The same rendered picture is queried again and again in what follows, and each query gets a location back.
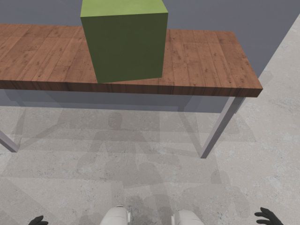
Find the carton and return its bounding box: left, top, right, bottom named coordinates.
left=80, top=0, right=168, bottom=83

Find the table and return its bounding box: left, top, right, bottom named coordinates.
left=0, top=23, right=263, bottom=158

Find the robot right thigh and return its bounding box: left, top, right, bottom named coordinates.
left=171, top=210, right=204, bottom=225

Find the robot left thigh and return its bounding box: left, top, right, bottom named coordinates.
left=100, top=207, right=131, bottom=225

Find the right robot hand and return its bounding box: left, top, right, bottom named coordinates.
left=255, top=207, right=283, bottom=225

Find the left robot hand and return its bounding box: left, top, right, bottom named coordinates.
left=28, top=216, right=48, bottom=225

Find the robot thigh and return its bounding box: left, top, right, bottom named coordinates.
left=100, top=207, right=131, bottom=225
left=171, top=210, right=204, bottom=225

